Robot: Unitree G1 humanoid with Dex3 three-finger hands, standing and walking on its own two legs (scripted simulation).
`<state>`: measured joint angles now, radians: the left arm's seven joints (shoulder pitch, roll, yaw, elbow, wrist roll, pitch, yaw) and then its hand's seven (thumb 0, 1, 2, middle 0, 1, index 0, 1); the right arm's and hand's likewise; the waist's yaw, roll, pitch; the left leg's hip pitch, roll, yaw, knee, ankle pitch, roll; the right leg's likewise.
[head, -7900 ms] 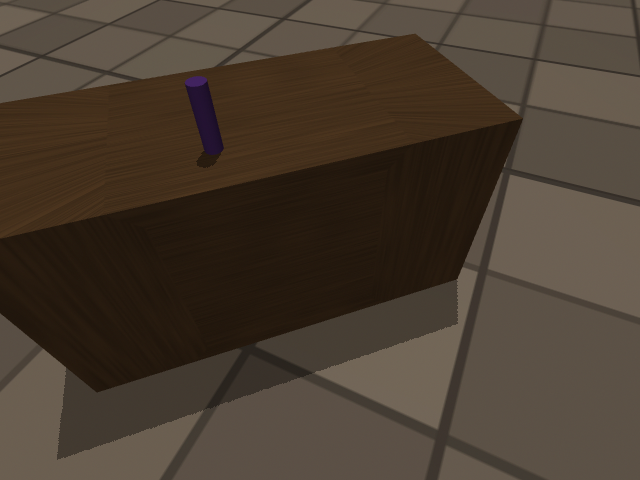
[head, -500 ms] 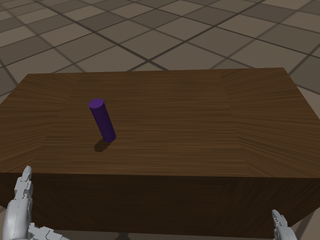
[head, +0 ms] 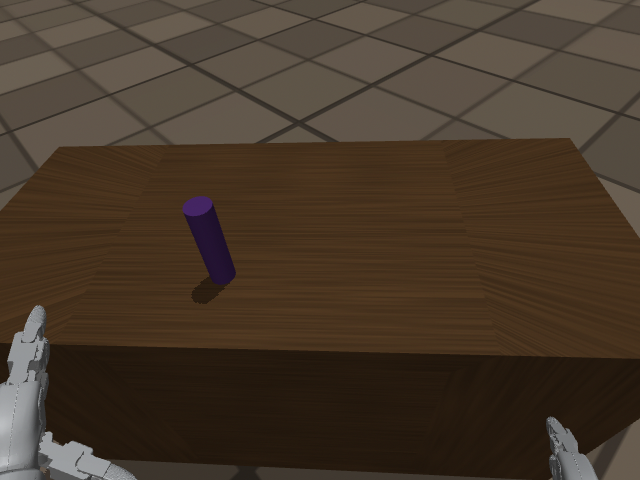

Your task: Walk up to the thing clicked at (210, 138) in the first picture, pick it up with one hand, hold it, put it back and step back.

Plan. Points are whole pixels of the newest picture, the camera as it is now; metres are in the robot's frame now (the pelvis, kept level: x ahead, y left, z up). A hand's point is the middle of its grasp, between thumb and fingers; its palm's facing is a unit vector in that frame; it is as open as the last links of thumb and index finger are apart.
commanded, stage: go down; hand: left
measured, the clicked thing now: (211, 243) +0.48 +0.23 +0.00
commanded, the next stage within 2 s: none
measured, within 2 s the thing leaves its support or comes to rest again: neither
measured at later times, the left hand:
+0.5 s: hand (63, 341) +0.25 +0.33 +0.08, palm faces +0.33 -0.92 -0.23, open 17.5 cm
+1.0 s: hand (56, 311) +0.29 +0.36 +0.09, palm faces +0.23 -0.97 -0.06, open 17.4 cm
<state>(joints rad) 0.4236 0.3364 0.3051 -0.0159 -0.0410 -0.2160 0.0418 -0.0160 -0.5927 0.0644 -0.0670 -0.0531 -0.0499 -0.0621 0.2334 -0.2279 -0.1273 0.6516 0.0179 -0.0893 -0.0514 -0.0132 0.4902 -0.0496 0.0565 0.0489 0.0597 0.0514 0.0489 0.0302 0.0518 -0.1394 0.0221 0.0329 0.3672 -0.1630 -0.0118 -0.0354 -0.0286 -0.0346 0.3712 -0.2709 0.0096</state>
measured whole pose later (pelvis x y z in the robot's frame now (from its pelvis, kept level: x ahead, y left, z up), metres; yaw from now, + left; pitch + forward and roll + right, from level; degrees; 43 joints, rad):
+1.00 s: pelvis +0.00 +0.02 -0.01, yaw +0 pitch +3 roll -1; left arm -0.20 0.55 0.57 0.72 -0.26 -0.23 -0.47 -0.02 -0.50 0.06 -0.05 -0.02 -0.04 -0.03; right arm 0.20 -0.23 -0.05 0.73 0.01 -0.15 -0.11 -0.01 0.51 -0.05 0.06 0.05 0.06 0.05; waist 0.00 -0.01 -0.05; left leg -0.34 0.03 0.04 0.52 -0.22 0.01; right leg -0.21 -0.03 -0.03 0.46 -0.29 0.03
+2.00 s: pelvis +0.00 +0.03 -0.03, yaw +0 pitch +11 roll -3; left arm -0.50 0.80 0.66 1.03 -0.24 -0.19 -0.62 -0.02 -0.60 0.07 -0.05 -0.04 -0.05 -0.05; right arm 0.20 -0.22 0.03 0.68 0.00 -0.23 -0.13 -0.01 0.51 -0.05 0.06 0.05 0.06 0.05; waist -0.06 -0.02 -0.12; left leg -0.60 0.04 0.01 0.71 -0.30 0.02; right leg -0.44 -0.01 -0.04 0.61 -0.36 0.04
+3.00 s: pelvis +0.01 +0.03 -0.04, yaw -1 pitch +14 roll -4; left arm -0.55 0.85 0.68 1.04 -0.21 -0.14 -0.61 -0.02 -0.58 0.05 -0.06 -0.04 -0.05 -0.04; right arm 0.26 -0.24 0.03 0.55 0.00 -0.22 -0.13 -0.01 0.51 -0.05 0.06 0.05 0.06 0.05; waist -0.08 -0.01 -0.15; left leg -0.71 0.05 0.01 0.83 -0.37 0.03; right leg -0.54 -0.01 -0.04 0.71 -0.41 0.04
